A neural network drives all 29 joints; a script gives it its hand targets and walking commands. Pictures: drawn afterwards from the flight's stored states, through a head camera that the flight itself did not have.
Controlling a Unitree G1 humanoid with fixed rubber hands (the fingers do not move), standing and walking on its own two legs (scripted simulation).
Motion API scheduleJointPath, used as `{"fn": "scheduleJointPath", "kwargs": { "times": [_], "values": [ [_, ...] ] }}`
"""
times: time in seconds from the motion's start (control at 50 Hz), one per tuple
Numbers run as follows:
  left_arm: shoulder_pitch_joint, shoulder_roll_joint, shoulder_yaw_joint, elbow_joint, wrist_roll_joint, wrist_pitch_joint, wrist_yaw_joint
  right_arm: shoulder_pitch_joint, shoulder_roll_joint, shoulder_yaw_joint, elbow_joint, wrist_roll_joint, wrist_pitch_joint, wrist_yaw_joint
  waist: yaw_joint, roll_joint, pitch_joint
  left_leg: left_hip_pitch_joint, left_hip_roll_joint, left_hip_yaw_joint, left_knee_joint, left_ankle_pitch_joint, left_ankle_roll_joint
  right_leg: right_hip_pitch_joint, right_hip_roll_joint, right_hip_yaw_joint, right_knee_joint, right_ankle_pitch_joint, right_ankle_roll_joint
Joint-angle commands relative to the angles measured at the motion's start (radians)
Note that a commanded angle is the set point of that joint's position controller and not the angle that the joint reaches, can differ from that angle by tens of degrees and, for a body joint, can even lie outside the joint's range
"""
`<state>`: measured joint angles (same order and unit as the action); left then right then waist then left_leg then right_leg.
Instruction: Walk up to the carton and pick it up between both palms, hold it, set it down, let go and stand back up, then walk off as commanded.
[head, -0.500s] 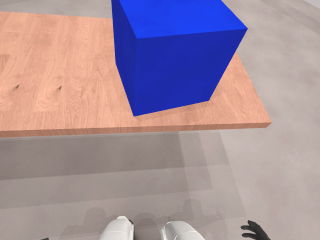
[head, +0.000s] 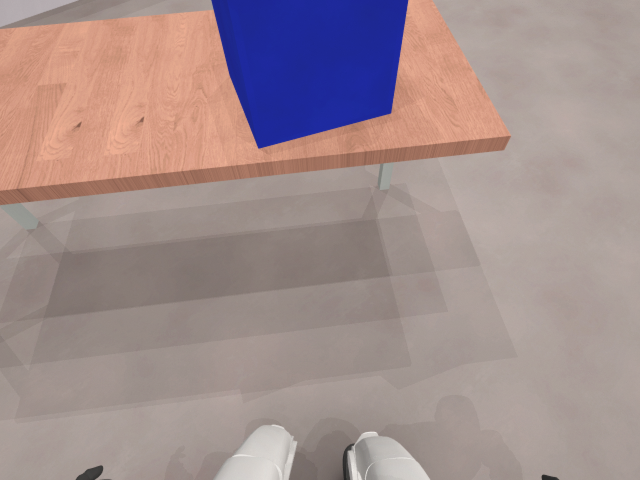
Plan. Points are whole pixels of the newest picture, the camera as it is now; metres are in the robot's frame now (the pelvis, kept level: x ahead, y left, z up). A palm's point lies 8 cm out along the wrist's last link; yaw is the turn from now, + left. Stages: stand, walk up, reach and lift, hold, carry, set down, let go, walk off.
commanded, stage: walk off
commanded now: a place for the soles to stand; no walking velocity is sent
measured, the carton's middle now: (301, 27) +0.82 +0.02 +0.09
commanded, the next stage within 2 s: stand in 1.54 s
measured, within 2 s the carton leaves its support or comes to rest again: neither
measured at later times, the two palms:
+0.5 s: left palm out of the picture -0.02 +0.31 -0.13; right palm out of the picture -0.02 -0.29 -0.10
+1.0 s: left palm out of the picture +0.00 +0.31 -0.11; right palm out of the picture +0.01 -0.28 -0.10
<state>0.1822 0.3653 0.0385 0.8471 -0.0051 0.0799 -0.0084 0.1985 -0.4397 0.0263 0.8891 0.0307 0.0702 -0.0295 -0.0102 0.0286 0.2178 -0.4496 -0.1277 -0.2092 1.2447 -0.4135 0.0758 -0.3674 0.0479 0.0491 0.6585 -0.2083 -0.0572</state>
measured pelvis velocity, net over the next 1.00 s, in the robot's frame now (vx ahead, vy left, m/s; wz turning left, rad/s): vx -0.06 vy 0.01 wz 0.02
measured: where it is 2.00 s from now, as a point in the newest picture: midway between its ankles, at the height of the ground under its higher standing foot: outside the picture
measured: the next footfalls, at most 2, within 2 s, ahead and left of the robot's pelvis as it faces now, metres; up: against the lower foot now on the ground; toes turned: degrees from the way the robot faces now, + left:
left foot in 0.14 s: -0.01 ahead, +0.12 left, +0.00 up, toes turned -2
right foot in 0.52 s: -0.03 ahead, -0.12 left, +0.00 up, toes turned +8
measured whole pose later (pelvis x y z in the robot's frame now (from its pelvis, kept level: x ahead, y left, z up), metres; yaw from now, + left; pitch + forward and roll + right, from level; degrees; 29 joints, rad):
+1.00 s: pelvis -0.06 +0.01 +0.00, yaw +1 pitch -3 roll +0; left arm 0.24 0.36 0.05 0.85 0.00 0.00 -0.01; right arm 0.25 -0.36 0.02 0.87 0.03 -0.03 -0.02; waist 0.01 -0.01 0.10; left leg -0.26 -0.04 -0.04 0.66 -0.34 0.04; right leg -0.22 0.03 0.13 0.64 -0.37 0.01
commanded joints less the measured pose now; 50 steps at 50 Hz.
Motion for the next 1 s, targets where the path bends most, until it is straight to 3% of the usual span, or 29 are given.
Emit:
{"fn": "scheduleJointPath", "kwargs": {
  "times": [0.0, 0.06, 0.08, 0.1, 0.12, 0.14, 0.16, 0.22, 0.32, 0.4, 0.44, 0.46, 0.48, 0.5, 0.52, 0.54, 0.58, 0.6, 0.64, 0.66, 0.68, 0.7, 0.74, 0.78, 0.84, 0.9, 0.92, 0.94, 0.98],
  "values": [
    [-0.039, 0.224, 0.131, -0.175, 0.065, 0.009, -0.005, 0.156, -0.182, -0.148, -0.027, -0.021, -0.041, -0.048, 0.043, -0.327, -0.258, 0.021, 0.056, 0.188, -0.410, -0.230, -0.055, 0.302, -0.180, 0.257, -0.286, -0.137, -0.123],
    [-0.080, 0.241, 0.127, -0.148, 0.059, 0.020, -0.004, 0.265, -0.157, -0.148, 0.021, -0.023, -0.053, -0.038, -0.007, -0.280, -0.260, 0.201, 0.110, 0.204, -0.728, -0.184, -0.010, 0.185, -0.201, 0.252, -0.230, -0.286, -0.126],
    [-0.052, 0.231, 0.110, -0.129, 0.043, 0.014, -0.002, 0.253, -0.167, -0.156, 0.027, -0.032, -0.062, -0.036, -0.025, -0.200, -0.278, 0.313, 0.105, 0.181, -0.832, -0.060, 0.010, 0.087, -0.135, 0.202, -0.162, -0.360, -0.057],
    [0.004, 0.202, 0.103, -0.109, 0.038, 0.022, 0.008, 0.220, -0.167, -0.153, 0.014, -0.055, -0.063, -0.035, -0.009, -0.149, -0.251, 0.317, 0.173, 0.035, -0.909, -0.092, 0.010, -0.012, -0.103, 0.180, -0.030, -0.439, -0.040],
    [0.004, 0.156, 0.087, -0.129, 0.019, 0.019, 0.008, 0.148, -0.251, -0.167, -0.035, -0.071, -0.066, -0.032, -0.001, 0.081, -0.197, 0.301, 0.388, -0.385, -0.957, -0.124, 0.037, -0.233, 0.061, 0.103, 0.237, -0.323, 0.033],
    [-0.071, 0.211, 0.109, -0.127, 0.016, 0.015, 0.013, 0.073, -0.276, -0.160, -0.080, -0.072, -0.075, -0.043, -0.012, 0.037, -0.074, 0.104, 0.536, -0.549, -0.997, -0.140, 0.083, -0.244, 0.036, 0.137, 0.292, -0.317, 0.066],
    [-0.150, 0.268, 0.120, -0.148, 0.025, 0.003, 0.012, 0.068, -0.305, -0.167, -0.064, -0.068, -0.088, -0.044, -0.031, -0.032, -0.011, -0.012, 0.540, -0.561, -1.028, -0.098, 0.122, -0.156, 0.023, 0.209, 0.358, -0.280, 0.059],
    [0.054, 0.240, 0.122, -0.028, 0.017, 0.005, 0.002, -0.087, -0.213, -0.140, -0.079, -0.073, -0.102, -0.041, 0.059, 0.019, -0.088, 0.127, 0.343, -0.177, -0.882, 0.064, 0.029, -0.129, 0.048, 0.206, 0.452, -0.150, 0.058],
    [-0.021, 0.230, 0.105, -0.016, 0.001, -0.034, 0.007, 0.046, -0.177, -0.149, -0.079, -0.073, -0.119, -0.017, -0.043, 0.042, -0.154, 0.312, 0.340, -0.218, -0.910, -0.070, 0.023, -0.166, 0.023, 0.187, 0.285, -0.222, 0.060],
    [0.052, 0.197, 0.088, -0.010, 0.011, -0.067, 0.005, 0.026, -0.179, -0.151, -0.107, -0.076, -0.106, 0.003, -0.021, 0.157, -0.209, 0.313, 0.338, -0.150, -0.878, -0.133, 0.102, -0.037, -0.029, 0.063, 0.032, -0.336, 0.057],
    [0.109, 0.174, 0.087, 0.009, 0.014, -0.081, 0.001, -0.014, -0.180, -0.143, -0.109, -0.069, -0.101, 0.015, 0.025, 0.154, -0.220, 0.245, 0.283, -0.047, -0.809, -0.049, 0.082, 0.148, -0.013, -0.018, -0.150, -0.213, 0.048],
    [0.158, 0.199, 0.094, 0.012, 0.021, -0.095, 0.010, -0.011, -0.164, -0.144, -0.101, -0.072, -0.094, 0.018, 0.053, 0.076, -0.219, 0.129, 0.268, -0.017, -0.710, 0.010, 0.063, 0.308, -0.031, -0.012, -0.240, -0.161, 0.042],
    [0.178, 0.231, 0.105, 0.014, 0.035, -0.102, 0.020, 0.041, -0.128, -0.138, -0.102, -0.067, -0.094, 0.017, 0.060, -0.050, -0.256, 0.056, 0.208, 0.036, -0.553, 0.063, 0.025, 0.419, -0.052, 0.104, -0.278, -0.185, 0.015],
    [0.189, 0.267, 0.106, -0.018, 0.045, -0.113, 0.021, 0.032, -0.063, -0.112, -0.121, -0.047, -0.100, 0.010, 0.069, -0.236, -0.258, -0.044, 0.113, 0.119, -0.369, 0.000, -0.021, 0.405, -0.216, 0.415, -0.367, -0.161, -0.054],
    [0.157, 0.312, 0.115, -0.014, 0.051, -0.113, 0.017, -0.004, -0.090, -0.123, -0.129, -0.046, -0.101, 0.011, 0.042, -0.226, -0.199, -0.120, 0.055, 0.186, -0.303, -0.165, -0.061, 0.346, -0.333, 0.623, -0.399, -0.061, -0.141],
    [0.099, 0.324, 0.101, -0.024, 0.052, -0.117, 0.012, -0.002, -0.140, -0.134, -0.097, -0.045, -0.111, 0.000, 0.024, -0.168, -0.216, -0.014, 0.078, 0.134, -0.313, -0.264, -0.057, 0.232, -0.356, 0.631, -0.361, -0.047, -0.220],
    [0.093, 0.257, 0.078, -0.038, 0.043, -0.123, 0.017, 0.009, -0.112, -0.126, -0.099, -0.040, -0.118, 0.012, 0.019, -0.137, -0.151, -0.028, 0.125, 0.167, -0.438, -0.181, -0.056, 0.296, -0.279, 0.399, -0.248, 0.274, -0.173],
    [0.069, 0.247, 0.068, -0.033, 0.040, -0.123, 0.020, 0.031, -0.103, -0.124, -0.088, -0.033, -0.126, 0.008, 0.000, -0.209, -0.179, 0.007, 0.117, 0.190, -0.528, -0.111, -0.045, 0.314, -0.247, 0.348, -0.198, 0.490, -0.135],
    [0.059, 0.229, 0.068, -0.043, 0.035, -0.107, 0.019, 0.031, -0.085, -0.129, -0.115, -0.042, -0.139, 0.008, -0.001, -0.200, -0.225, 0.161, 0.134, 0.207, -0.709, 0.116, -0.032, 0.275, -0.171, 0.202, -0.115, 0.615, -0.081],
    [0.023, 0.230, 0.064, -0.061, 0.031, -0.102, 0.019, 0.078, -0.096, -0.134, -0.096, -0.041, -0.141, 0.008, -0.018, -0.210, -0.271, 0.261, 0.147, 0.172, -0.784, 0.268, -0.020, 0.234, -0.136, 0.159, -0.046, 0.522, -0.057],
    [0.004, 0.210, 0.062, -0.066, 0.017, -0.102, 0.015, 0.104, -0.142, -0.143, -0.093, -0.045, -0.145, 0.003, -0.042, -0.018, -0.291, 0.414, 0.229, 0.035, -0.800, 0.466, -0.011, 0.084, -0.082, 0.106, 0.036, 0.377, -0.019],
    [0.038, 0.177, 0.067, -0.061, 0.005, -0.090, 0.017, 0.081, -0.178, -0.144, -0.115, -0.049, -0.148, -0.006, -0.019, 0.033, -0.326, 0.458, 0.388, -0.179, -0.819, 0.619, 0.034, 0.029, -0.005, 0.070, 0.095, 0.106, 0.046],
    [0.095, 0.199, 0.072, -0.037, 0.003, -0.080, 0.017, 0.032, -0.197, -0.141, -0.118, -0.061, -0.154, -0.003, 0.010, 0.091, -0.243, 0.287, 0.477, -0.286, -0.875, 0.278, 0.143, 0.005, -0.017, 0.066, 0.138, -0.382, 0.032],
    [0.070, 0.214, 0.079, -0.027, 0.021, -0.086, 0.007, 0.013, -0.217, -0.148, -0.086, -0.069, -0.144, 0.004, 0.011, 0.023, -0.148, 0.194, 0.445, -0.233, -0.922, 0.027, 0.175, -0.012, -0.014, 0.043, 0.150, -0.395, 0.008],
    [0.118, 0.196, 0.073, -0.009, 0.016, -0.112, 0.000, -0.038, -0.195, -0.134, -0.096, -0.061, -0.144, 0.004, 0.049, 0.092, -0.146, 0.140, 0.312, -0.023, -0.802, 0.106, 0.075, 0.139, -0.048, 0.012, -0.168, -0.118, 0.004],
    [0.088, 0.234, 0.083, -0.039, 0.028, -0.118, 0.002, 0.004, -0.132, -0.118, -0.129, -0.044, -0.137, 0.012, 0.017, -0.041, -0.219, 0.062, 0.217, 0.062, -0.724, -0.016, 0.012, 0.266, -0.121, 0.206, -0.228, -0.060, -0.045],
    [0.035, 0.243, 0.080, -0.049, 0.039, -0.118, -0.004, 0.006, -0.139, -0.118, -0.107, -0.046, -0.133, 0.014, -0.004, -0.092, -0.225, 0.105, 0.156, 0.117, -0.727, -0.067, -0.011, 0.179, -0.156, 0.290, -0.290, -0.213, -0.080],
    [0.026, 0.252, 0.071, -0.030, 0.044, -0.112, -0.006, -0.010, -0.141, -0.132, -0.091, -0.051, -0.135, 0.018, -0.012, -0.087, -0.223, 0.190, 0.134, 0.123, -0.725, -0.066, -0.013, 0.120, -0.170, 0.293, -0.276, -0.212, -0.102],
    [-0.017, 0.223, 0.069, -0.058, 0.028, -0.111, -0.008, 0.043, -0.148, -0.125, -0.089, -0.043, -0.143, 0.009, -0.027, -0.024, -0.236, 0.293, 0.207, 0.056, -0.802, 0.096, 0.007, 0.095, -0.108, 0.154, -0.136, 0.035, -0.045]
  ]
}}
